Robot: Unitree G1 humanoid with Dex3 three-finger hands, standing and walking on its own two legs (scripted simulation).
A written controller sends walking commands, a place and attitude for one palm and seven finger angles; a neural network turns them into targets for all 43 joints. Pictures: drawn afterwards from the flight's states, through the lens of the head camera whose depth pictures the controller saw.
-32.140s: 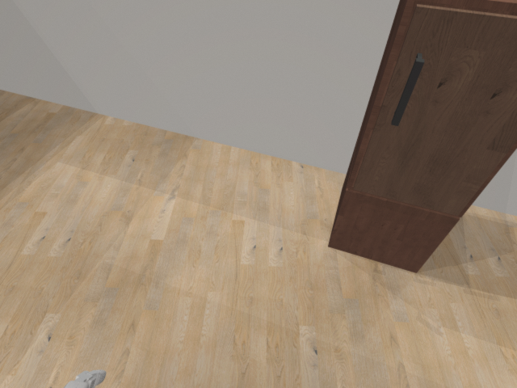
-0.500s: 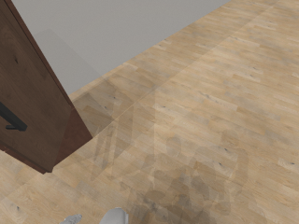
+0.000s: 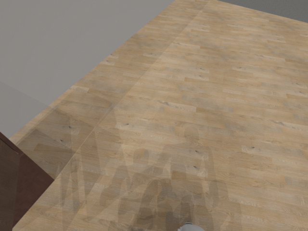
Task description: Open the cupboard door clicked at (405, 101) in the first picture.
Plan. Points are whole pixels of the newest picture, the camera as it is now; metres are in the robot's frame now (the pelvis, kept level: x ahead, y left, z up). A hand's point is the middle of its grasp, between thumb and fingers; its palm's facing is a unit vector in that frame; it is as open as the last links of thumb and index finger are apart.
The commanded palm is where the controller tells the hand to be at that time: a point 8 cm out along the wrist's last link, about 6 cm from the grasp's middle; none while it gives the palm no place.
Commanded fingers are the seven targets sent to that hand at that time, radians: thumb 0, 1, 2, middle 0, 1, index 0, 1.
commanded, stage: walk to a spot facing it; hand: left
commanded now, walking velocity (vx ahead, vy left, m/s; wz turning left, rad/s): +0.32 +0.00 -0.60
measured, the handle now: out of the picture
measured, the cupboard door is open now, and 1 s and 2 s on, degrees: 46 46 46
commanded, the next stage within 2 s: turn to face it in 1.42 s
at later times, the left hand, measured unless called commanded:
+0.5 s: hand (110, 201) +0.23 +0.15 -0.19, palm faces -0.15 -0.98 -0.13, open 7.4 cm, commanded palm none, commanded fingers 0.00 0.90 0.90 -0.20 -0.30 -0.20 -0.30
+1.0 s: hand (160, 113) +0.60 -0.01 -0.17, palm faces -0.46 -0.87 -0.20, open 7.4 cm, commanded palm none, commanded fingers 0.00 0.90 0.90 -0.20 -0.30 -0.20 -0.30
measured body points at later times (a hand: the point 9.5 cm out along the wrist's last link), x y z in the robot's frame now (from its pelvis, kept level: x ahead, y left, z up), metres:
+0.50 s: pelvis +0.19 -0.02 -0.02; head +0.23 -0.01 +0.43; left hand +0.24 +0.20 -0.18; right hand +0.25 -0.29 -0.14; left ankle +0.30 +0.07 -0.74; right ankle +0.07 -0.14 -0.74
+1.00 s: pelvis +0.40 -0.12 -0.02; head +0.43 -0.15 +0.42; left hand +0.62 +0.04 -0.16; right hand +0.19 -0.25 -0.17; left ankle +0.31 +0.07 -0.74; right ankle +0.44 -0.23 -0.75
